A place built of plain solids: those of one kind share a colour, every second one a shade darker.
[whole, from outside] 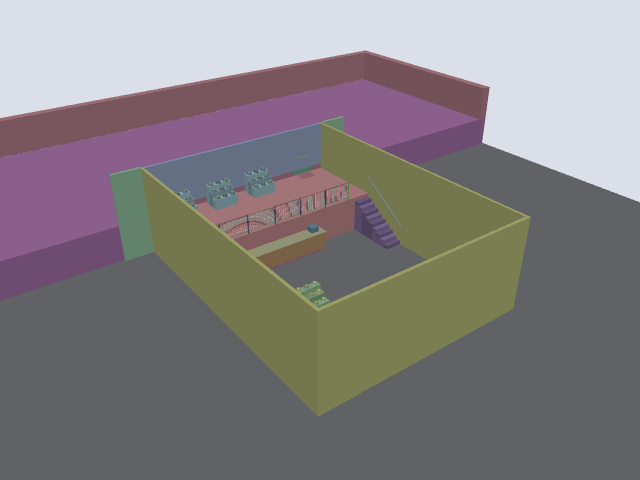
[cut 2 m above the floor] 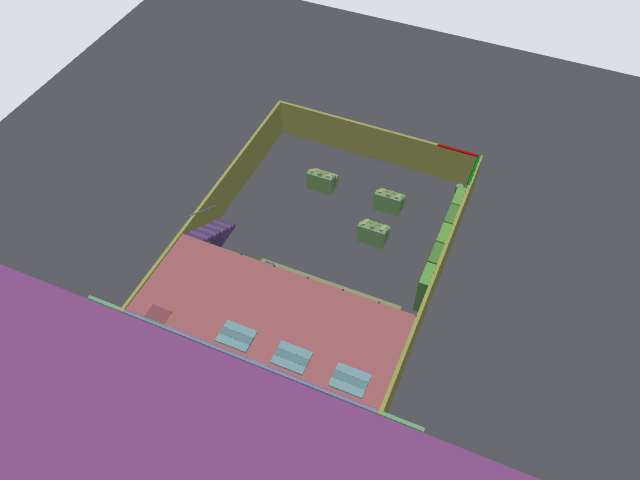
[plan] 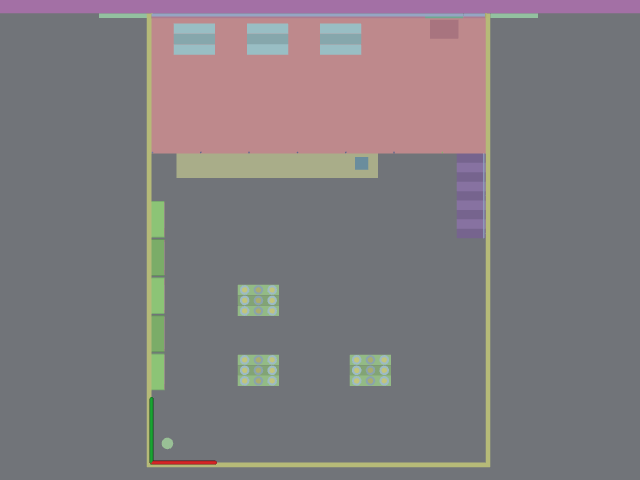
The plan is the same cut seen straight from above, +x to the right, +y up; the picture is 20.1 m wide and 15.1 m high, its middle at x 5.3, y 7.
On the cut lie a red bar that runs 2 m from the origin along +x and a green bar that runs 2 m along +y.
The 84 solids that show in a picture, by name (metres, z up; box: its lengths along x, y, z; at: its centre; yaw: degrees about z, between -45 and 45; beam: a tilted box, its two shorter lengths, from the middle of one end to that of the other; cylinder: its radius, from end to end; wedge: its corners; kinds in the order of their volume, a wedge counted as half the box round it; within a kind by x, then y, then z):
{
 "street_ground_1": {"box": [39.8, 12.65, 1.97], "at": [5.25, 20.45, 0.94]},
 "upper_1": {"box": [10.61, 4.31, 1.97], "at": [5.25, 11.88, 0.94]},
 "street_hedge_1": {"box": [39.8, 0.6, 2.2], "at": [5.25, 27.08, 3.02]},
 "street_hedge_2": {"box": [0.6, 12.65, 2.2], "at": [24.86, 20.45, 3.02]},
 "wall_1": {"box": [0.15, 14.28, 4.67], "at": [-0.07, 6.99, 2.29]},
 "wall_2": {"box": [4.82, 0.15, 4.67], "at": [2.26, -0.07, 2.29]},
 "wall_3": {"box": [1.5, 0.15, 4.67], "at": [5.12, -0.07, 2.29]},
 "wall_4": {"box": [5.09, 0.15, 4.67], "at": [8.12, -0.07, 2.29]},
 "wall_5": {"box": [0.15, 14.28, 4.67], "at": [10.59, 6.99, 2.29]},
 "stair_step_1": {"box": [0.96, 0.59, 0.24], "at": [10.08, 7.35, 0.07]},
 "stair_step_2": {"box": [0.96, 0.59, 0.43], "at": [10.08, 7.65, 0.17]},
 "stair_step_3": {"box": [0.96, 0.59, 0.62], "at": [10.08, 7.94, 0.26]},
 "stair_step_4": {"box": [0.96, 0.59, 0.81], "at": [10.08, 8.24, 0.36]},
 "stair_step_5": {"box": [0.96, 0.59, 1.0], "at": [10.08, 8.54, 0.45]},
 "stair_step_6": {"box": [0.96, 0.59, 1.19], "at": [10.08, 8.83, 0.55]},
 "stair_step_7": {"box": [0.96, 0.59, 1.38], "at": [10.08, 9.13, 0.64]},
 "stair_step_8": {"box": [0.96, 0.59, 1.57], "at": [10.08, 9.42, 0.74]},
 "stair_step_9": {"box": [0.96, 0.6, 1.77], "at": [10.08, 9.72, 0.83]},
 "shelves_body_1": {"box": [0.4, 1.16, 2.1], "at": [0.2, 2.85, 1.0]},
 "shelves_body_2": {"box": [0.4, 1.16, 2.1], "at": [0.2, 4.05, 1.0]},
 "shelves_body_3": {"box": [0.4, 1.16, 2.1], "at": [0.2, 5.25, 1.0]},
 "shelves_body_4": {"box": [0.4, 1.16, 2.1], "at": [0.2, 6.45, 1.0]},
 "shelves_body_5": {"box": [0.4, 1.16, 2.1], "at": [0.2, 7.65, 1.0]},
 "counter_1": {"box": [6.31, 0.7, 1.05], "at": [3.96, 9.36, 0.47]},
 "window_wall_1": {"box": [8.61, 0.15, 2.7], "at": [4.3, 14.05, 3.27]},
 "window_wall_2": {"box": [1.2, 0.15, 2.7], "at": [9.21, 14.05, 3.27]},
 "window_wall_3": {"box": [0.7, 0.15, 2.7], "at": [10.16, 14.05, 3.27]},
 "step_1": {"box": [1.3, 0.33, 0.6], "at": [3.36, 2.57, 0.25]},
 "step_2": {"box": [1.3, 0.33, 0.85], "at": [3.36, 2.9, 0.38]},
 "step_3": {"box": [1.3, 0.33, 1.1], "at": [3.36, 3.23, 0.5]},
 "step_4": {"box": [1.3, 0.33, 0.6], "at": [3.36, 4.77, 0.25]},
 "step_5": {"box": [1.3, 0.33, 0.85], "at": [3.36, 5.1, 0.38]},
 "step_6": {"box": [1.3, 0.33, 1.1], "at": [3.36, 5.43, 0.5]},
 "step_7": {"box": [1.3, 0.33, 0.6], "at": [6.89, 2.57, 0.25]},
 "step_8": {"box": [1.3, 0.33, 0.85], "at": [6.89, 2.9, 0.38]},
 "step_9": {"box": [1.3, 0.33, 1.1], "at": [6.89, 3.23, 0.5]},
 "upper_step_1": {"box": [1.3, 0.33, 0.6], "at": [1.35, 12.99, 2.17]},
 "upper_step_2": {"box": [1.3, 0.33, 0.85], "at": [1.35, 13.32, 2.29]},
 "upper_step_3": {"box": [1.3, 0.33, 1.1], "at": [1.35, 13.65, 2.42]},
 "upper_step_4": {"box": [1.3, 0.33, 0.6], "at": [3.65, 12.99, 2.17]},
 "upper_step_5": {"box": [1.3, 0.33, 0.85], "at": [3.65, 13.32, 2.29]},
 "upper_step_6": {"box": [1.3, 0.33, 1.1], "at": [3.65, 13.65, 2.42]},
 "upper_step_7": {"box": [1.3, 0.33, 0.6], "at": [5.95, 12.99, 2.17]},
 "upper_step_8": {"box": [1.3, 0.33, 0.85], "at": [5.95, 13.32, 2.29]},
 "upper_step_9": {"box": [1.3, 0.33, 1.1], "at": [5.95, 13.65, 2.42]},
 "hull_return_1": {"box": [1.5, 0.15, 4.67], "at": [-0.9, 14.05, 2.33]},
 "hull_return_2": {"box": [1.5, 0.15, 4.67], "at": [11.41, 14.05, 2.33]},
 "counter_top_1": {"box": [6.35, 0.78, 0.04], "at": [3.96, 9.34, 1.02]},
 "back_stallriser_1": {"box": [8.61, 0.05, 0.3], "at": [4.3, 14.0, 2.07]},
 "back_stallriser_2": {"box": [0.7, 0.05, 0.3], "at": [10.16, 14.0, 2.07]},
 "stair_wall_rail_1": {"wedge": [[10.44, 7.06, 1.1], [10.44, 7.06, 1.14], [10.44, 9.72, 2.83], [10.44, 9.72, 2.87], [10.47, 7.06, 1.1], [10.47, 7.06, 1.14], [10.47, 9.72, 2.83], [10.47, 9.72, 2.87]]},
 "till_1": {"box": [0.42, 0.4, 0.28], "at": [6.61, 9.41, 1.18]},
 "plant_pot_1": {"cylinder": 0.18, "from": [0.5, 0.6, 0.0], "to": [0.5, 0.6, 0.38]},
 "door_mat_1": {"box": [0.9, 0.6, 0.07], "at": [9.21, 13.63, 1.9]},
 "brim_1": {"cylinder": 0.15, "from": [2.93, 2.57, 0.55], "to": [2.93, 2.57, 0.56]},
 "brim_2": {"cylinder": 0.15, "from": [2.93, 2.9, 0.8], "to": [2.93, 2.9, 0.81]},
 "brim_3": {"cylinder": 0.15, "from": [2.93, 3.23, 1.05], "to": [2.93, 3.23, 1.07]},
 "brim_4": {"cylinder": 0.15, "from": [2.93, 4.77, 0.55], "to": [2.93, 4.77, 0.56]},
 "brim_5": {"cylinder": 0.15, "from": [2.93, 5.1, 0.8], "to": [2.93, 5.1, 0.81]},
 "brim_6": {"cylinder": 0.15, "from": [2.93, 5.43, 1.05], "to": [2.93, 5.43, 1.07]},
 "brim_7": {"cylinder": 0.15, "from": [3.36, 2.57, 0.55], "to": [3.36, 2.57, 0.56]},
 "brim_8": {"cylinder": 0.15, "from": [3.36, 2.9, 0.8], "to": [3.36, 2.9, 0.81]},
 "brim_9": {"cylinder": 0.15, "from": [3.36, 3.23, 1.05], "to": [3.36, 3.23, 1.07]},
 "brim_10": {"cylinder": 0.15, "from": [3.36, 4.77, 0.55], "to": [3.36, 4.77, 0.56]},
 "brim_11": {"cylinder": 0.15, "from": [3.36, 5.1, 0.8], "to": [3.36, 5.1, 0.81]},
 "brim_12": {"cylinder": 0.15, "from": [3.36, 5.43, 1.05], "to": [3.36, 5.43, 1.07]},
 "brim_13": {"cylinder": 0.15, "from": [3.8, 2.57, 0.55], "to": [3.8, 2.57, 0.56]},
 "brim_14": {"cylinder": 0.15, "from": [3.8, 2.9, 0.8], "to": [3.8, 2.9, 0.81]},
 "brim_15": {"cylinder": 0.15, "from": [3.8, 3.23, 1.05], "to": [3.8, 3.23, 1.07]},
 "brim_16": {"cylinder": 0.15, "from": [3.8, 4.77, 0.55], "to": [3.8, 4.77, 0.56]},
 "brim_17": {"cylinder": 0.15, "from": [3.8, 5.1, 0.8], "to": [3.8, 5.1, 0.81]},
 "brim_18": {"cylinder": 0.15, "from": [3.8, 5.43, 1.05], "to": [3.8, 5.43, 1.07]},
 "brim_19": {"cylinder": 0.15, "from": [6.45, 2.57, 0.55], "to": [6.45, 2.57, 0.56]},
 "brim_20": {"cylinder": 0.15, "from": [6.45, 2.9, 0.8], "to": [6.45, 2.9, 0.81]},
 "brim_21": {"cylinder": 0.15, "from": [6.45, 3.23, 1.05], "to": [6.45, 3.23, 1.07]},
 "brim_22": {"cylinder": 0.15, "from": [6.89, 2.57, 0.55], "to": [6.89, 2.57, 0.56]},
 "brim_23": {"cylinder": 0.15, "from": [6.89, 2.9, 0.8], "to": [6.89, 2.9, 0.81]},
 "brim_24": {"cylinder": 0.15, "from": [6.89, 3.23, 1.05], "to": [6.89, 3.23, 1.07]},
 "brim_25": {"cylinder": 0.15, "from": [7.32, 2.57, 0.55], "to": [7.32, 2.57, 0.56]},
 "brim_26": {"cylinder": 0.15, "from": [7.32, 2.9, 0.8], "to": [7.32, 2.9, 0.81]},
 "brim_27": {"cylinder": 0.15, "from": [7.32, 3.23, 1.05], "to": [7.32, 3.23, 1.07]},
 "shelves_cheek_1": {"box": [0.41, 0.032, 2.1], "at": [0.21, 8.21, 1.0]},
 "street_door_kick_1": {"box": [1.2, 0.05, 0.3], "at": [9.21, 14.0, 2.07]},
 "counter_kick_1": {"box": [6.31, 0.012, 0.15], "at": [3.96, 9.0, 0.03]}
}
